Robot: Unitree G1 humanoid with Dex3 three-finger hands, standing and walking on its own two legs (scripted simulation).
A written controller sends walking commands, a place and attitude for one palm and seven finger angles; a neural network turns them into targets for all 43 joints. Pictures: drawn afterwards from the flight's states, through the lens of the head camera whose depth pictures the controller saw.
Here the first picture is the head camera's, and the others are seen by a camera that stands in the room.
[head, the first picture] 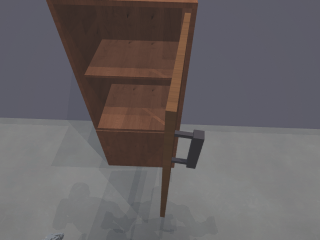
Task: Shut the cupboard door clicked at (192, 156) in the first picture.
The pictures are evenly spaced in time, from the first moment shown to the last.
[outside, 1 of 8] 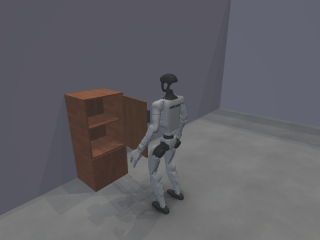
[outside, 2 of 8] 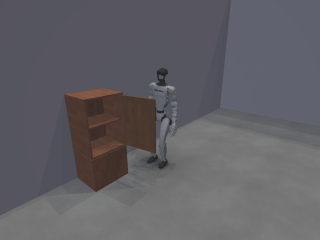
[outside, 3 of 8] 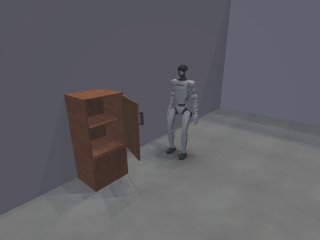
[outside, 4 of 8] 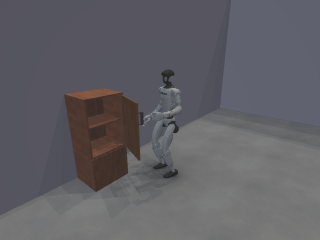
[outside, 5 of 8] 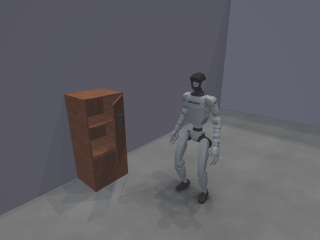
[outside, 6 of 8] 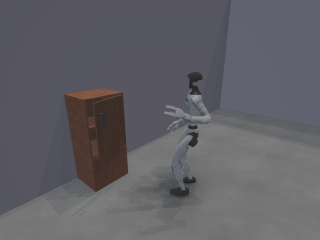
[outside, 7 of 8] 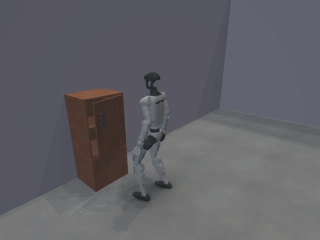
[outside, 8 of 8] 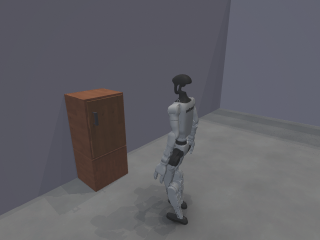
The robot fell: no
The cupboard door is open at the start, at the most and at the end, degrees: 83 101 0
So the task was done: yes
